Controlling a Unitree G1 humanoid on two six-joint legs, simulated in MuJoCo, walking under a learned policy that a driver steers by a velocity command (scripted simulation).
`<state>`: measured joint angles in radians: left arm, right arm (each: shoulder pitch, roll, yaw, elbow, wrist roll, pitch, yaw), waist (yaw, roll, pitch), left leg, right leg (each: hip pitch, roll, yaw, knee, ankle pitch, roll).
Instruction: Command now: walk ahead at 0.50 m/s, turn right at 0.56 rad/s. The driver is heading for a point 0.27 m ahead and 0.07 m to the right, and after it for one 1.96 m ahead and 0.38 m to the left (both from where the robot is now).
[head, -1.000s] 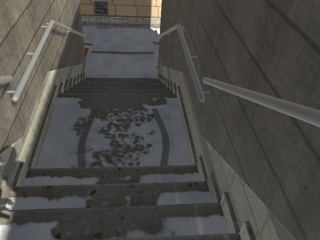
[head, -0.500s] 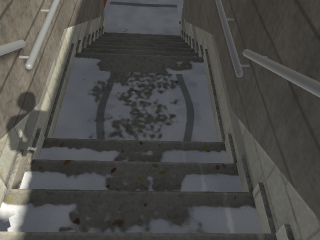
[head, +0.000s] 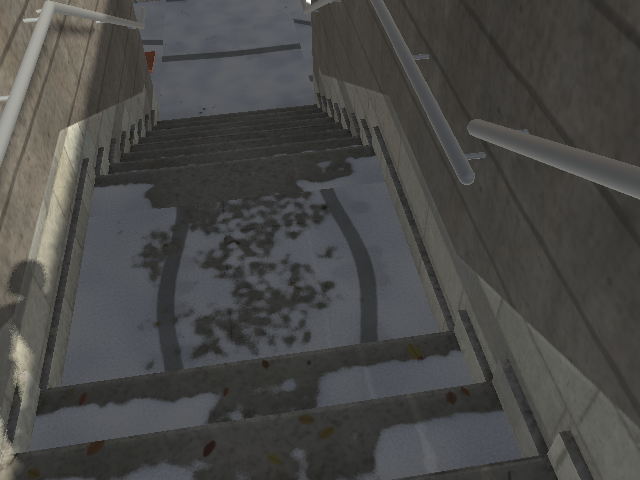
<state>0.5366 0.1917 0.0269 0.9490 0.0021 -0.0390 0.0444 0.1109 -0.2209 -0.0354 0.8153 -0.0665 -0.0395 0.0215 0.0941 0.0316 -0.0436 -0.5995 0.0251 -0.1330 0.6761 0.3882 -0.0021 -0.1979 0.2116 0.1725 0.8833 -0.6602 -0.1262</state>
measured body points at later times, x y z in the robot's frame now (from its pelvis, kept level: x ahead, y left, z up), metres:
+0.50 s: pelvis +0.20 +0.06 -0.12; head +0.21 +0.08 +0.33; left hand +0.33 +0.30 -0.26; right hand +0.15 -0.19 -0.26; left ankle +0.17 +0.13 -0.85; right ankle +0.24 -0.07 -0.79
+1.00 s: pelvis +0.18 +0.07 -0.13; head +0.19 +0.10 +0.32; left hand +0.14 +0.35 -0.27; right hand +0.42 -0.10 -0.23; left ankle +0.16 +0.15 -0.85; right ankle +0.22 -0.06 -0.84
